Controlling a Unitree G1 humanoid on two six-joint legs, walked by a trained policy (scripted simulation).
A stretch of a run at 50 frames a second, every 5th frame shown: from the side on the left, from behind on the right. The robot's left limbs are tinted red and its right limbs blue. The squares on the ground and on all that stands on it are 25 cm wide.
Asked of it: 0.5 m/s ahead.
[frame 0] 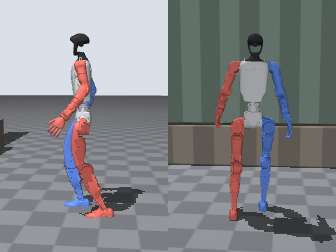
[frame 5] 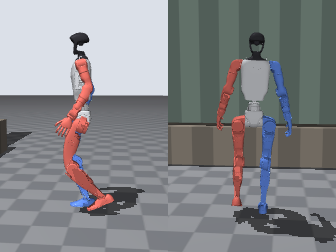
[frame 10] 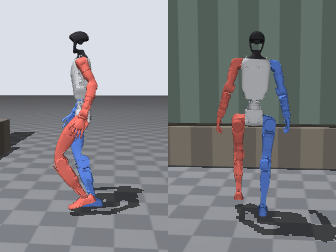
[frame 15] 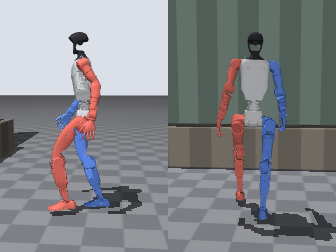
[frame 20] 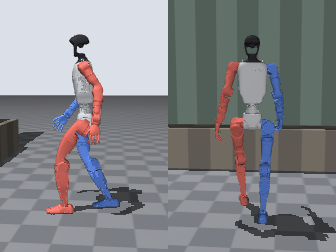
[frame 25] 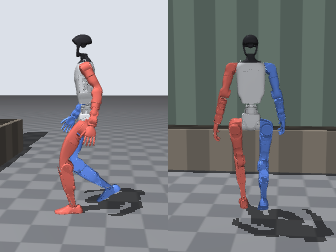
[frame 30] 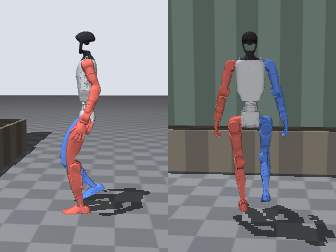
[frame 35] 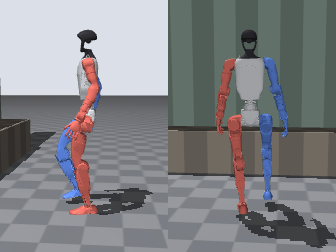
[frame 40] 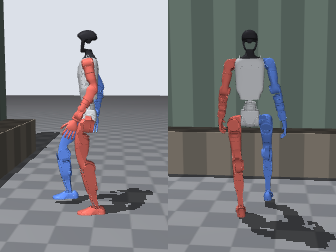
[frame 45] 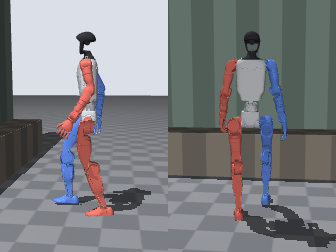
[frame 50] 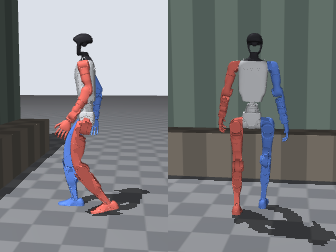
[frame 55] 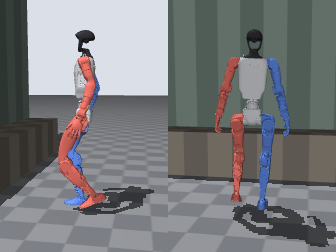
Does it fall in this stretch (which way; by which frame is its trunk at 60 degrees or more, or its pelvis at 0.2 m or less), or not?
no
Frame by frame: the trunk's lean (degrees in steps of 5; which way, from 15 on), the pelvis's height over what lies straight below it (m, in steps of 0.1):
0: 5, 0.8
5: 5, 0.8
10: 5, 0.8
15: 5, 0.8
20: 5, 0.8
25: 5, 0.8
30: 0, 0.8
35: 0, 0.8
40: 0, 0.8
45: 5, 0.8
50: 5, 0.8
55: 5, 0.8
